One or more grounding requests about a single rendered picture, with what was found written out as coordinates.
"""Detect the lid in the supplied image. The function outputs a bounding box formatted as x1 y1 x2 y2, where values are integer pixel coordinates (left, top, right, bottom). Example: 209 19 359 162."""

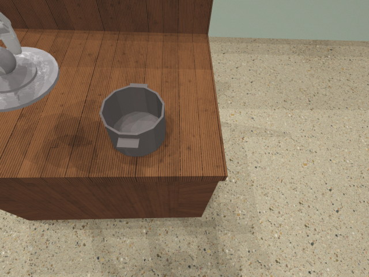
0 47 60 112

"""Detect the pot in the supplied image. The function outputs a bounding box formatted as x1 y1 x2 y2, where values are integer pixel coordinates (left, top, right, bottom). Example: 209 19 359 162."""
99 83 165 157

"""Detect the table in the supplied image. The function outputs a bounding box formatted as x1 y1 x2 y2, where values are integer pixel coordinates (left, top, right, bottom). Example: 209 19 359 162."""
0 0 228 220

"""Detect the knob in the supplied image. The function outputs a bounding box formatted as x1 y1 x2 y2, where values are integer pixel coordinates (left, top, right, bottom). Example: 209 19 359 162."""
0 46 17 74

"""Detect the left robot hand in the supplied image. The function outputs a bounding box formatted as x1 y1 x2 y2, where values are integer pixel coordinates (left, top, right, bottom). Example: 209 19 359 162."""
0 12 22 76

